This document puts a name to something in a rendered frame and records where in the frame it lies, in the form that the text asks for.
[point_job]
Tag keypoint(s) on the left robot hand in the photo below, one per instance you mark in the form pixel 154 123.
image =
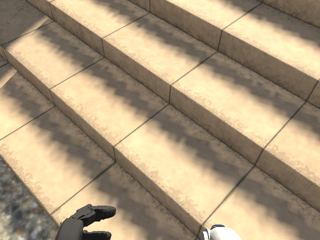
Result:
pixel 72 228

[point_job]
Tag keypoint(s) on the right robot thigh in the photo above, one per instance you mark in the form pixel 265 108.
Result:
pixel 219 233

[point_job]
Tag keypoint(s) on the robot right shin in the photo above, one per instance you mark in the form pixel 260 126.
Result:
pixel 217 225

